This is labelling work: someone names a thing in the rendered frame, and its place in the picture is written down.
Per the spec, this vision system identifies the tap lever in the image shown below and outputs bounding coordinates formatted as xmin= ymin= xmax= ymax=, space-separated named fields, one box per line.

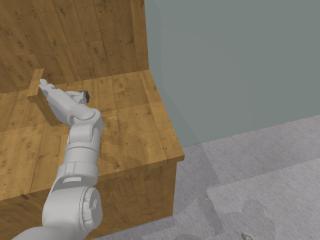
xmin=79 ymin=90 xmax=90 ymax=103

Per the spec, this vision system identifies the left robot upper arm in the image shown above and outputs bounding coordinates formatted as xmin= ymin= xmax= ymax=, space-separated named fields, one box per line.
xmin=11 ymin=186 xmax=103 ymax=240

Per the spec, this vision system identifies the left robot forearm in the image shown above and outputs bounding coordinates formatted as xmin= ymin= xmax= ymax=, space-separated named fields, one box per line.
xmin=42 ymin=104 xmax=105 ymax=226

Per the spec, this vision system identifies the counter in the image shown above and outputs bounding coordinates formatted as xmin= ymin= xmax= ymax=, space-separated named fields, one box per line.
xmin=0 ymin=0 xmax=185 ymax=240

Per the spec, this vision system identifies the left robot hand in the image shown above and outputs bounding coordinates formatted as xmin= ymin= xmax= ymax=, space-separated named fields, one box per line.
xmin=38 ymin=78 xmax=87 ymax=126

